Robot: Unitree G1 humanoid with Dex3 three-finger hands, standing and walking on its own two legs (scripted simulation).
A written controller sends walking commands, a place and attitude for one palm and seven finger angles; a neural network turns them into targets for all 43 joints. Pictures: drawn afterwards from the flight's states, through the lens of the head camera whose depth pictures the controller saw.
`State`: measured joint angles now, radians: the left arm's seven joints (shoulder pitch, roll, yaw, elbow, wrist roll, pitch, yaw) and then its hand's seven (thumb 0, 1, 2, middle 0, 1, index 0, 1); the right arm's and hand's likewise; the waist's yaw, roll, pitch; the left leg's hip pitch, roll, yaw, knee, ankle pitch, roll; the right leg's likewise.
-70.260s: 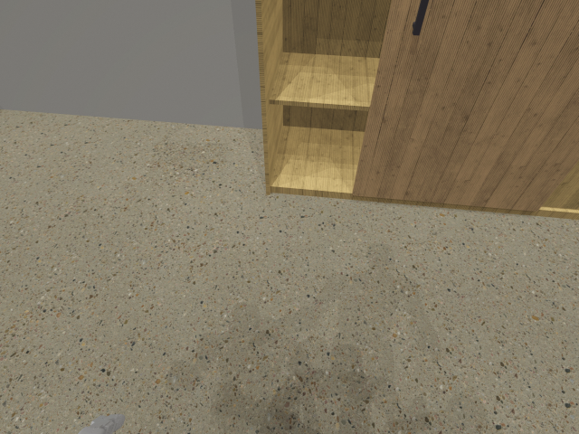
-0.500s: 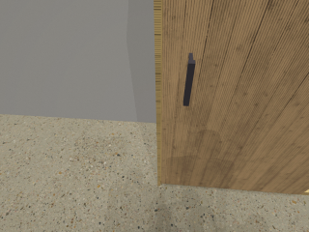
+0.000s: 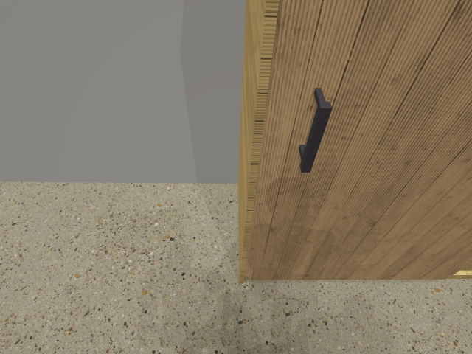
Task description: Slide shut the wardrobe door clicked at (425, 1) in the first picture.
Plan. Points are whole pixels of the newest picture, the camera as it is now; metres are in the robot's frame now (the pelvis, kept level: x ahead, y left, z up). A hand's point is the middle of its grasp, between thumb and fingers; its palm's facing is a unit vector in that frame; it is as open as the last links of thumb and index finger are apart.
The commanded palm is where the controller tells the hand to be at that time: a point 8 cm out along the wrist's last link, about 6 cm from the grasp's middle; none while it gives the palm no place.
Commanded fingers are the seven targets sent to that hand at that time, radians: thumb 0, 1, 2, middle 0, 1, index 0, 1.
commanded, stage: come to a stop and stand still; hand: right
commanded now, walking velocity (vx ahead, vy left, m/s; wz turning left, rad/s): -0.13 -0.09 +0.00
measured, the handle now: (311, 132) +0.47 -0.12 +0.13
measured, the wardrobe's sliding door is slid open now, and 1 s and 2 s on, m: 0.00 0.00 0.00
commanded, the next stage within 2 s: look again from close up in 1.70 s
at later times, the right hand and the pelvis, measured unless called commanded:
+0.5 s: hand out of the picture +0.01 -0.17 -0.17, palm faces +0.03 +0.96 -0.26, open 7.4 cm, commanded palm none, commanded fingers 0.00 -0.90 -0.90 0.20 0.30 0.20 0.30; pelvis -0.01 +0.01 -0.01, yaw +1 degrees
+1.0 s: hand out of the picture +0.02 -0.16 -0.17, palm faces -0.02 +0.98 -0.19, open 7.4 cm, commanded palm none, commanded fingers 0.00 -0.90 -0.90 0.20 0.30 0.20 0.30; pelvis +0.01 +0.01 +0.00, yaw +1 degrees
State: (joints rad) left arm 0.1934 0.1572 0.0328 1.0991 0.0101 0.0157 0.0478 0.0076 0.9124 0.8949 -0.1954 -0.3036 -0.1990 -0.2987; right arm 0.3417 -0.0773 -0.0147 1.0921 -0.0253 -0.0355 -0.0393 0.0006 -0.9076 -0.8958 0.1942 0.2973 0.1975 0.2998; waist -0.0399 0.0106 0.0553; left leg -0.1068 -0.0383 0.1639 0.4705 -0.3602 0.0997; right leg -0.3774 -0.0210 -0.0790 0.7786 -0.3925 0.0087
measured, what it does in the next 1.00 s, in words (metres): steps on the spot: right foot, then left foot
